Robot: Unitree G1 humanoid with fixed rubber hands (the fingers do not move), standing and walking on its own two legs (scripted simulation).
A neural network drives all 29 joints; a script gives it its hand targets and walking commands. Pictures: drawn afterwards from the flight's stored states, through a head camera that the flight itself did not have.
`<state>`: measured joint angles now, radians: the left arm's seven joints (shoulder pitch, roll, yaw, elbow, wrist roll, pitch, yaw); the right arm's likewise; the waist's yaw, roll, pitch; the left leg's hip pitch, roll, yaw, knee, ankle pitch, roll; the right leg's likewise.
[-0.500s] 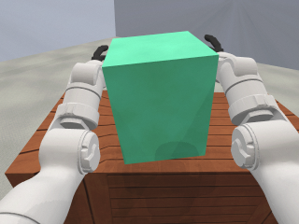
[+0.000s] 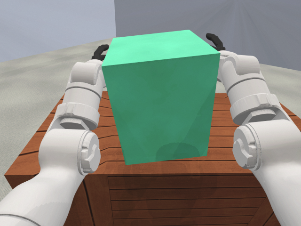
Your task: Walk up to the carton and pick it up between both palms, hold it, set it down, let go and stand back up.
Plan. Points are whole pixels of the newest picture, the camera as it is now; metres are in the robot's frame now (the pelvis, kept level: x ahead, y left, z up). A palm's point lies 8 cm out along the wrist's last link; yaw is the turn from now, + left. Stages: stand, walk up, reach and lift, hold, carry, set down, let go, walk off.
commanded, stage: hold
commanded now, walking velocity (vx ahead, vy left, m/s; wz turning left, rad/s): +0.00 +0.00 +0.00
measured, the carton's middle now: (158, 95) +0.35 +0.03 +0.26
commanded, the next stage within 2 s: none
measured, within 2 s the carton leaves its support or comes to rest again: neither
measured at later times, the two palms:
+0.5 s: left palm (97, 69) +0.37 +0.19 +0.31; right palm (216, 61) +0.39 -0.10 +0.34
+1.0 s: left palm (97, 69) +0.37 +0.19 +0.31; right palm (216, 60) +0.39 -0.10 +0.34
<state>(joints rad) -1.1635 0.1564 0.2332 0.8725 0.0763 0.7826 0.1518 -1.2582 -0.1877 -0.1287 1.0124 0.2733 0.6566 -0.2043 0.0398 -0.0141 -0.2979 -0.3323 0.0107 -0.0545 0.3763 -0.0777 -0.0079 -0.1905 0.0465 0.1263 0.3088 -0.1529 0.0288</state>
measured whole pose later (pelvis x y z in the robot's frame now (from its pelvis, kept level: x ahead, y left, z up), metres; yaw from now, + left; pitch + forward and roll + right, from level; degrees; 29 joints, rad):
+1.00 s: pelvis +0.00 +0.00 +0.00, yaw +0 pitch +2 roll -2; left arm -1.17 0.16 0.23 0.87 0.08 0.78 0.14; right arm -1.27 -0.19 -0.13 1.01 0.27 0.67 -0.21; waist 0.04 -0.01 -0.30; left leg -0.33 0.01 -0.05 0.38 -0.08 -0.01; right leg -0.19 0.05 0.13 0.31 -0.15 0.03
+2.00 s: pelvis +0.00 +0.00 +0.00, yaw +0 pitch +2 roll -2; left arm -1.17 0.16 0.23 0.87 0.08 0.79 0.14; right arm -1.27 -0.19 -0.13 1.01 0.27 0.67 -0.21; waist 0.04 -0.01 -0.30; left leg -0.33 0.01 -0.05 0.38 -0.08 -0.01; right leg -0.19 0.05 0.13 0.31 -0.16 0.03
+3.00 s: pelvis +0.00 +0.00 +0.00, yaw +0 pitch +2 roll -2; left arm -1.18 0.16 0.23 0.87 0.08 0.79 0.14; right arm -1.27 -0.19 -0.13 1.01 0.27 0.68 -0.22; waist 0.04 -0.01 -0.30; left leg -0.33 0.01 -0.05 0.38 -0.08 -0.01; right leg -0.19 0.05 0.13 0.30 -0.16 0.03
